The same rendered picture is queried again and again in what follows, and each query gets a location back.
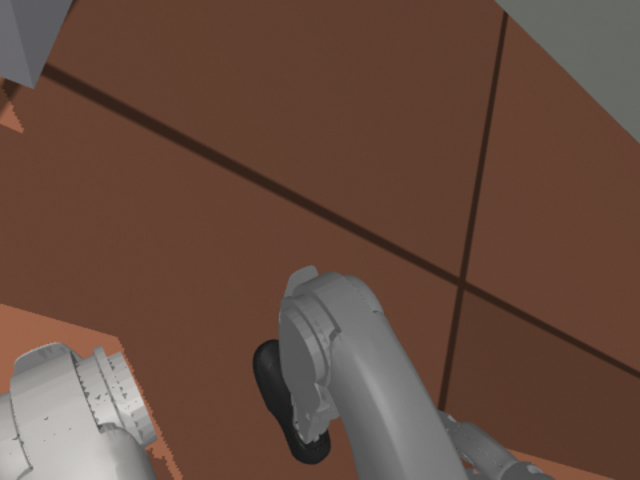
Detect right robot foot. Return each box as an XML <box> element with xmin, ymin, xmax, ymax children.
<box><xmin>253</xmin><ymin>339</ymin><xmax>331</xmax><ymax>465</ymax></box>

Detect right robot hand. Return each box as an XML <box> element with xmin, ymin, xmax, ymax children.
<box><xmin>437</xmin><ymin>409</ymin><xmax>520</xmax><ymax>480</ymax></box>

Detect right robot arm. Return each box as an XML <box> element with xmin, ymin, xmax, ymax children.
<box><xmin>501</xmin><ymin>461</ymin><xmax>556</xmax><ymax>480</ymax></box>

